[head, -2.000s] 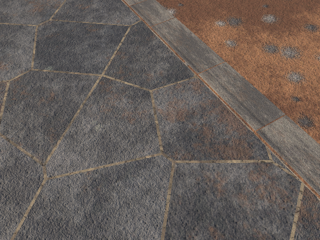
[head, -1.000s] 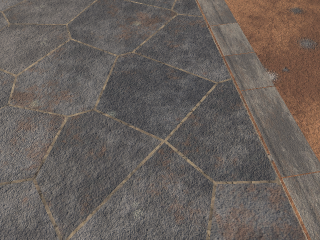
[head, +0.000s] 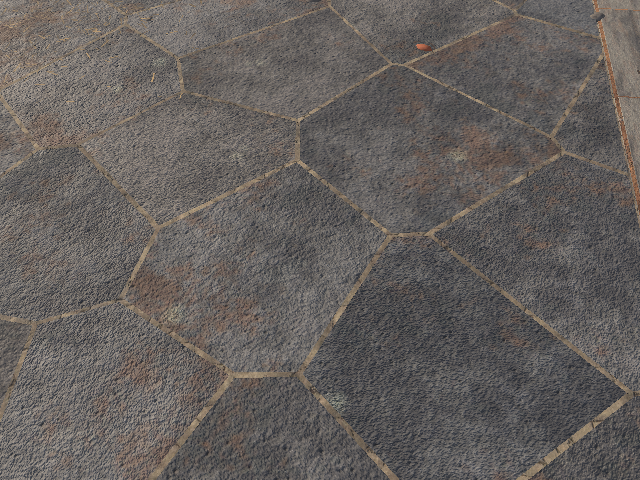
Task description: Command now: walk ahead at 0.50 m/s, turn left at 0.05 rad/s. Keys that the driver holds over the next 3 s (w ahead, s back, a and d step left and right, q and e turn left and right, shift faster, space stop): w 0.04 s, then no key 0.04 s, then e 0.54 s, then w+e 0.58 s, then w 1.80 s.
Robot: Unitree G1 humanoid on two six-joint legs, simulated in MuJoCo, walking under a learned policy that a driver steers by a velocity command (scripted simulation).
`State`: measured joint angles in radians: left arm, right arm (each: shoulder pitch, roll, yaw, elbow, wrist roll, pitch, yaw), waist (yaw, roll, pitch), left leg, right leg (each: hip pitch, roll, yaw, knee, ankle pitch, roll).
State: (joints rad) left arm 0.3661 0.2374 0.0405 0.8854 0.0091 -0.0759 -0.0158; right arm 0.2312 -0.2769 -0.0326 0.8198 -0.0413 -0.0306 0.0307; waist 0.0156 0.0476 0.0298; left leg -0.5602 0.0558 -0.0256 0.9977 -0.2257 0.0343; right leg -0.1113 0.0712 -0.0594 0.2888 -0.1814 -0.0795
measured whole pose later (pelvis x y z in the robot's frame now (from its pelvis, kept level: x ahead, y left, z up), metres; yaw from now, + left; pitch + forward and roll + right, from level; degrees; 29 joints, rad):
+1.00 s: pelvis +0.23 -0.02 +0.00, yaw -28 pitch +2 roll +1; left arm 0.41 0.26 0.07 0.84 0.01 -0.02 -0.01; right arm 0.16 -0.29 -0.07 0.81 -0.03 0.01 0.03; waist 0.05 0.03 -0.03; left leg -0.54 0.04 -0.02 0.77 -0.16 -0.06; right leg -0.09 0.08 0.12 0.28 -0.22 -0.09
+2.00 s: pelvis +0.62 -0.32 +0.00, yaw -41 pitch +0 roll -1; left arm 0.43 0.22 0.03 0.98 0.01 -0.08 -0.01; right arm 0.12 -0.25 -0.04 0.85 -0.03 -0.02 0.04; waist 0.04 0.04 0.03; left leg -0.64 0.11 0.03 0.75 -0.03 0.01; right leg 0.04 0.10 -0.06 0.17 -0.23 -0.10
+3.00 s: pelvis +1.04 -0.70 +0.00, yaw -41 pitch -1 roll -1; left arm 0.39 0.20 0.04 1.05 0.01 -0.09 0.00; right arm 0.17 -0.23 -0.05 0.94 -0.03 -0.03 0.03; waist 0.02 0.04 0.04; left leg -0.59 0.11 0.00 0.95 -0.16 0.03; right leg -0.06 0.08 -0.09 0.24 -0.18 -0.10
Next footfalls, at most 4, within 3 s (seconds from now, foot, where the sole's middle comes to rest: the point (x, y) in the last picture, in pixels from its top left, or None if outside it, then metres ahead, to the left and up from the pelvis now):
0.22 left None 0.29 0.11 -0.78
0.68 right None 0.18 -0.08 -0.78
1.16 left None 0.46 0.00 -0.78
1.62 right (516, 456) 0.55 -0.34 -0.78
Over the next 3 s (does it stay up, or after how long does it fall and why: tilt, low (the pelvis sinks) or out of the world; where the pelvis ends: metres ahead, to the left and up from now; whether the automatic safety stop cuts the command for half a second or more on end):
stays up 1.04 -0.70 0.00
